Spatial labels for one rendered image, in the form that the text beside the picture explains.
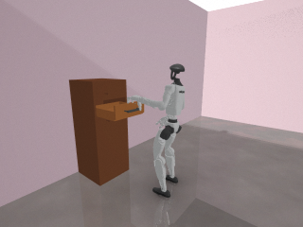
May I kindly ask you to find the left robot shin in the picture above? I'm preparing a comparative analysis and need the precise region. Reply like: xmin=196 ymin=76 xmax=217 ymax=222
xmin=153 ymin=159 xmax=167 ymax=192

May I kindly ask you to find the drawer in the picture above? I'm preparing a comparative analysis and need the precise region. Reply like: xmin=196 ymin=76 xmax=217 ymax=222
xmin=96 ymin=101 xmax=145 ymax=121

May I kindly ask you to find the robot right hand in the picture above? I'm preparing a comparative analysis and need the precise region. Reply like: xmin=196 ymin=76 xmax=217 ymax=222
xmin=155 ymin=116 xmax=168 ymax=129

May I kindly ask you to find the cabinet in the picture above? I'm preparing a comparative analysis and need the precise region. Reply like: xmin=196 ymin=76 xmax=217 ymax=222
xmin=69 ymin=79 xmax=130 ymax=186

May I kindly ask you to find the robot left upper arm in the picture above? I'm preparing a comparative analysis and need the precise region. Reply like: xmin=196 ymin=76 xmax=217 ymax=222
xmin=158 ymin=84 xmax=175 ymax=111

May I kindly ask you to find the left robot forearm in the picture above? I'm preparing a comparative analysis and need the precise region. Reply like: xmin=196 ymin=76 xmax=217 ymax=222
xmin=138 ymin=96 xmax=164 ymax=109

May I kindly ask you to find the robot left hand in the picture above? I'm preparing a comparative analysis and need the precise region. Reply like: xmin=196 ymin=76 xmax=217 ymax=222
xmin=127 ymin=95 xmax=142 ymax=111

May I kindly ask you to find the robot head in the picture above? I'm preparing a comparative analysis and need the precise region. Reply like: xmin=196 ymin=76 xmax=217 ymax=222
xmin=169 ymin=63 xmax=185 ymax=86

